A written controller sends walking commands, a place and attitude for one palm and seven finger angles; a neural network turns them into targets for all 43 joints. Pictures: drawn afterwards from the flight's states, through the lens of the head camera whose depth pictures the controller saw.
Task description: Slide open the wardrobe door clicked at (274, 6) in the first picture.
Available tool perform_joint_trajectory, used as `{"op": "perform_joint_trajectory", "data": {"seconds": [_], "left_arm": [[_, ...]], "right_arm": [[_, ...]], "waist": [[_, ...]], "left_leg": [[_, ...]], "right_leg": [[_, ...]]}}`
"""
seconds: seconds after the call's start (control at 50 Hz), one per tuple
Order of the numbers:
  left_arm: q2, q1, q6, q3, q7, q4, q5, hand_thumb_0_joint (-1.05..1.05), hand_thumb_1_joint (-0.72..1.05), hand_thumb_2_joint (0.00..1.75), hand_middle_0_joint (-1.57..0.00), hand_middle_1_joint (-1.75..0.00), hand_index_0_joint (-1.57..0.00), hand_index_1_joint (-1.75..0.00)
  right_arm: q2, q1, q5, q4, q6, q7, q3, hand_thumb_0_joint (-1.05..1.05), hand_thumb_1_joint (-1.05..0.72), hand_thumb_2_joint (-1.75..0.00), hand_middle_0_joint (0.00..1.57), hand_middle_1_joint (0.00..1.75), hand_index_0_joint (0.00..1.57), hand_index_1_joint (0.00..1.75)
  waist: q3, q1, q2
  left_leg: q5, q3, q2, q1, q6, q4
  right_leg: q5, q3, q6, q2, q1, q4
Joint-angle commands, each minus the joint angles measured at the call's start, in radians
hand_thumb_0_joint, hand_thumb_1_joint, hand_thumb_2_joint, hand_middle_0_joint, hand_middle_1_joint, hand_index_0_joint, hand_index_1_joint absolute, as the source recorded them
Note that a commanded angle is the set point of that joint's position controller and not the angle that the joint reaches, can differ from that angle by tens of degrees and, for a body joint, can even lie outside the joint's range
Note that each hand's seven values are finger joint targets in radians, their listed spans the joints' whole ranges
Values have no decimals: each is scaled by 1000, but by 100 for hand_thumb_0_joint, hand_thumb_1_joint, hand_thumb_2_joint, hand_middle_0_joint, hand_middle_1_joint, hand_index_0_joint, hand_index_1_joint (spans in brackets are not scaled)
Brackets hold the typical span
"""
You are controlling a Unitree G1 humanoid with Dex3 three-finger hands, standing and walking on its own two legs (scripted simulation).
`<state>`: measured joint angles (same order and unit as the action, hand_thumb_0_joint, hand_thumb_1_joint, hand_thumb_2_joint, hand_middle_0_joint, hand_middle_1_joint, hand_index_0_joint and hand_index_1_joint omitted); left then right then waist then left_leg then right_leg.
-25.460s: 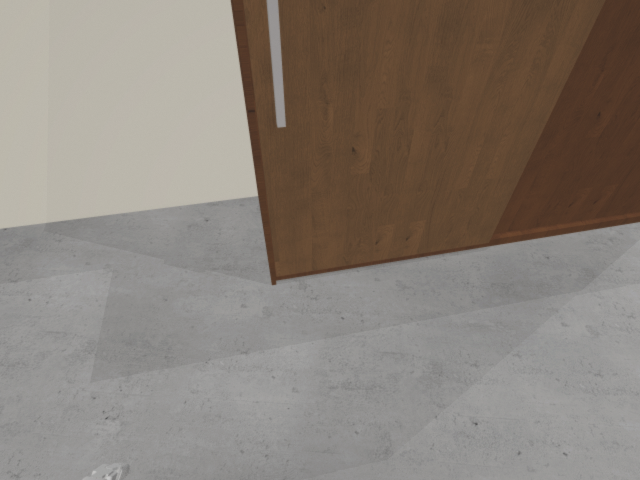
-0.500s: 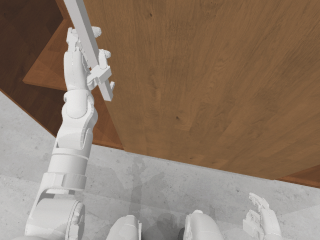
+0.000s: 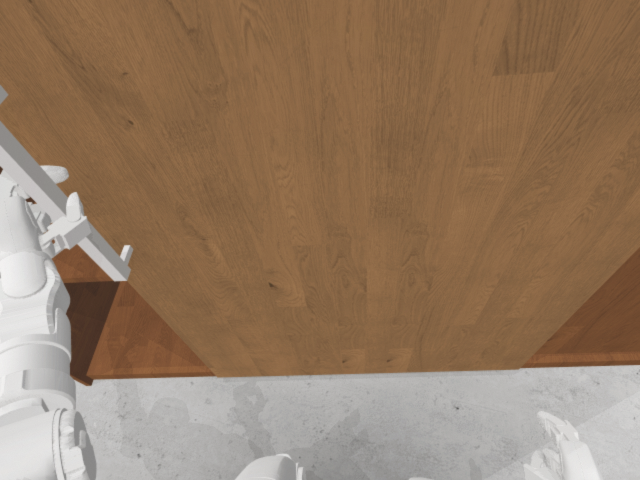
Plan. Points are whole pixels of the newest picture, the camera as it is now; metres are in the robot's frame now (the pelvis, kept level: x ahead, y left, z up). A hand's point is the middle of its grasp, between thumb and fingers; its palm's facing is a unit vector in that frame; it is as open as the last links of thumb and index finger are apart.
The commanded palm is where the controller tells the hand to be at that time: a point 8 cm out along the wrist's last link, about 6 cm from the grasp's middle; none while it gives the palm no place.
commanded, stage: stop walking and hold the door there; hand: left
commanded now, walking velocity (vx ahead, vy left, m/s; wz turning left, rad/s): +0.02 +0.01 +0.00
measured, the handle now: (70, 201) +0.43 +0.34 +0.12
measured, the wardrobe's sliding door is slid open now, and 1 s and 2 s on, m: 0.43 0.43 0.43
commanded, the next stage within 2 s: none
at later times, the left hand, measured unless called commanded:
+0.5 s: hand (74, 221) +0.39 +0.31 +0.13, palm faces +0.44 -0.87 -0.24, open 6.2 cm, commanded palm +0.35 +0.34 +0.11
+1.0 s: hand (74, 222) +0.38 +0.31 +0.13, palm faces +0.42 -0.87 -0.25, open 6.3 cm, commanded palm +0.35 +0.33 +0.11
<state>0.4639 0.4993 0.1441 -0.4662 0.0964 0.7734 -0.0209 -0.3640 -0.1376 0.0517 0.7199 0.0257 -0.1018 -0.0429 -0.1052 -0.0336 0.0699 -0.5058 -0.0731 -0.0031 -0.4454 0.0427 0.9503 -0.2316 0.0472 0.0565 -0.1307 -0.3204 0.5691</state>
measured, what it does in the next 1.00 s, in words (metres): steps on the spot: left foot, then right foot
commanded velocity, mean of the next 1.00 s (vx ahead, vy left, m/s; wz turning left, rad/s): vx -0.01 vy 0.03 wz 0.02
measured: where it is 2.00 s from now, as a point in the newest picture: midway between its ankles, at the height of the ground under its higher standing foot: outside the picture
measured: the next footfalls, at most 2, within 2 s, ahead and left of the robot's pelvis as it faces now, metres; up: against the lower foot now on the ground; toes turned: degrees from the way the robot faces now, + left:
left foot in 0.10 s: +0.06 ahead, +0.12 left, +0.00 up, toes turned +4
right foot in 0.38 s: -0.03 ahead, -0.10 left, +0.00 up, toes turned -10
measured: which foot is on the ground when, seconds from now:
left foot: up 0.00-0.08, down 0.10-1.00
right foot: down 0.00-0.10, up 0.12-0.36, down 0.38-1.00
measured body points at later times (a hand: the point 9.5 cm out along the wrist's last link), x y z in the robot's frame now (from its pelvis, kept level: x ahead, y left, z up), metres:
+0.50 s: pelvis -0.06 +0.03 +0.00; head -0.03 +0.02 +0.45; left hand +0.36 +0.35 +0.15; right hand -0.01 -0.24 -0.12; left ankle +0.02 +0.12 -0.73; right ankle -0.07 -0.09 -0.73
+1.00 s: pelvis -0.05 +0.03 +0.00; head -0.04 +0.02 +0.45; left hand +0.36 +0.35 +0.15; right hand -0.01 -0.25 -0.12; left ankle +0.03 +0.12 -0.73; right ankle -0.07 -0.09 -0.73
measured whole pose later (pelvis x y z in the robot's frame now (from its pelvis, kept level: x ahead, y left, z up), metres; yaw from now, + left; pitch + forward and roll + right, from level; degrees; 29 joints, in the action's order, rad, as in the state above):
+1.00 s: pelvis -0.05 +0.03 +0.00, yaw -6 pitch +1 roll -1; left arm 0.55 0.66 0.13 -0.34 0.12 1.04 -0.04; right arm -0.30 -0.33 0.05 0.75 0.05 -0.12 0.01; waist -0.01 -0.03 0.04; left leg -0.16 -0.16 -0.07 -0.35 -0.03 0.51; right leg -0.27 0.07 0.00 -0.01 -0.24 0.49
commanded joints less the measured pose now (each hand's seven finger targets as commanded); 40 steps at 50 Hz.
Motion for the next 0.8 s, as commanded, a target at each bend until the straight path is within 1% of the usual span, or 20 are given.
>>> {"op": "perform_joint_trajectory", "data": {"seconds": [0.0, 0.04, 0.06, 0.08, 0.1, 0.12, 0.14, 0.16, 0.22, 0.26, 0.28, 0.32, 0.36, 0.4, 0.44, 0.52, 0.58, 0.64, 0.74, 0.78], "left_arm": [[371, 322, 76, -27, 34, -205, 19, 0, 90, 90, -45, -140, -45, -140], [331, 322, 92, 11, 34, -226, 18, 0, 90, 90, -45, -140, -45, -140], [325, 341, 103, 27, 31, -265, 16, 0, 90, 90, -45, -140, -45, -140], [290, 358, 107, 66, 26, -300, 12, 0, 90, 90, -45, -140, -45, -140], [261, 378, 101, 102, 21, -316, 12, 0, 90, 90, -45, -140, -45, -140], [193, 319, 90, 155, 12, -262, 11, 0, 90, 90, -45, -140, -45, -140], [262, 350, 87, 100, 20, -277, 20, 0, 90, 90, -45, -140, -45, -140], [243, 366, 77, 135, 20, -281, 23, 0, 90, 90, -45, -140, -45, -140], [298, 392, 47, 99, 23, -274, 12, 0, 90, 90, -45, -140, -45, -140], [246, 417, 36, 157, 16, -273, 8, 0, 90, 90, -45, -140, -45, -140], [285, 411, 31, 122, 18, -245, 9, 0, 90, 90, -45, -140, -45, -140], [341, 393, 28, 91, 18, -183, 12, 0, 90, 90, -45, -140, -45, -140], [406, 406, 34, 48, 21, -162, 23, 0, 90, 90, -45, -140, -45, -140], [443, 436, 35, 7, 25, -114, 23, 0, 90, 90, -45, -140, -45, -140], [404, 462, 23, 35, 24, -82, 9, 0, 90, 90, -45, -140, -45, -140], [343, 484, 28, 105, 12, -14, 5, 0, 90, 90, -45, -140, -45, -140], [325, 520, 33, 123, 14, 1, 13, 0, 90, 90, -45, -140, -45, -140], [292, 510, 29, 149, 15, 8, 7, 0, 90, 90, -45, -140, -45, -140], [328, 503, 25, 129, 13, 68, 10, 0, 90, 90, -45, -140, -45, -140], [271, 527, 29, 178, 4, 52, 12, 0, 90, 90, -45, -140, -45, -140]], "right_arm": [[-63, -16, -5, -120, 52, 1, -15, 0, -90, -90, 20, 30, 20, 30], [-73, -41, -9, -117, 47, -1, -23, 0, -90, -90, 20, 30, 20, 30], [-104, -44, -12, -129, 51, -4, -35, 0, -90, -90, 20, 30, 20, 30], [-121, -51, -4, -149, 52, 0, -36, 0, -90, -90, 20, 30, 20, 30], [-97, -67, -1, -165, 52, 13, -33, 0, -90, -90, 20, 30, 20, 30], [-70, -65, -6, -164, 51, 15, -26, 0, -90, -90, 20, 30, 20, 30], [-74, -63, -15, -152, 53, 8, -21, 0, -90, -90, 20, 30, 20, 30], [-75, -73, -17, -148, 62, 3, -18, 0, -90, -90, 20, 30, 20, 30], [-87, -111, -11, -133, 79, -3, -16, 0, -90, -90, 20, 30, 20, 30], [-75, -120, -13, -136, 89, -2, -1, 0, -90, -90, 20, 30, 20, 30], [-83, -123, -14, -129, 92, -3, 0, 0, -90, -90, 20, 30, 20, 30], [-92, -126, -18, -125, 85, -7, 6, 0, -90, -90, 20, 30, 20, 30], [-86, -130, -21, -133, 81, -10, 6, 0, -90, -90, 20, 30, 20, 30], [-82, -143, -7, -123, 81, -21, 4, 0, -90, -90, 20, 30, 20, 30], [-82, -128, 0, -121, 74, -25, 5, 0, -90, -90, 20, 30, 20, 30], [-95, -131, -8, -102, 72, -33, 7, 0, -90, -90, 20, 30, 20, 30], [-102, -135, -14, -101, 79, -31, 11, 0, -90, -90, 20, 30, 20, 30], [-100, -140, -14, -95, 86, -34, 12, 0, -90, -90, 20, 30, 20, 30], [-116, -168, -17, -82, 86, -33, 3, 0, -90, -90, 20, 30, 20, 30], [-108, -162, -15, -91, 89, -27, 0, 0, -90, -90, 20, 30, 20, 30]], "waist": [[414, 26, -226], [379, 9, -72], [364, 19, 63], [344, 31, 225], [350, 32, 254], [319, 26, 257], [302, 23, 250], [299, 15, 252], [342, 16, 186], [363, 5, 198], [376, 9, 205], [377, 15, 158], [429, 2, 45], [456, 0, -65], [453, 8, -115], [401, 5, 75], [340, 8, 134], [317, 10, 181], [358, 6, 90], [363, 1, 74]], "left_leg": [[142, 56, -44, 163, -1, -262], [382, 9, -59, 304, -1, -483], [518, 92, -153, 319, -32, -545], [719, 264, -296, 316, -113, -583], [722, 277, -333, 284, -170, -618], [612, 299, -339, 255, -197, -655], [581, 298, -342, 225, -196, -657], [616, 253, -317, 239, -193, -624], [723, 142, -249, 370, -172, -555], [718, 142, -245, 402, -158, -537], [686, 132, -243, 409, -147, -534], [621, 119, -229, 342, -117, -505], [548, 56, -177, 256, -61, -431], [506, 29, -124, 229, -30, -402], [513, 46, -139, 247, -43, -423], [457, 130, -220, 331, -89, -543], [235, 205, -263, 265, -101, -659], [95, 217, -275, 254, -104, -728], [239, 122, -221, 271, -76, -641], [274, 92, -203, 302, -65, -600]], "right_leg": [[588, -132, -161, -199, 206, -102], [311, -68, -114, -103, 115, -52], [142, -32, -81, -23, 64, 13], [-165, 20, -39, 71, -32, 112], [-339, 4, -46, 116, -41, 251], [-352, -12, -51, 125, -67, 361], [-315, -30, -55, 100, -71, 399], [-256, -29, -51, 91, -64, 371], [-207, 14, -35, 114, -46, 208], [-189, 30, -38, 126, 5, 55], [-147, 33, -40, 129, 38, -13], [1, 11, -48, 105, 158, -170], [306, -107, -94, -17, 263, -162], [516, -106, -104, -56, 280, -109], [483, -118, -94, -51, 261, -94], [52, -52, -55, 55, 102, -94], [-131, -24, -58, 97, 76, -57], [-157, -13, -63, 106, 73, -37], [-63, -19, -68, 87, 136, -142], [-46, -46, -74, 65, 102, -159]]}}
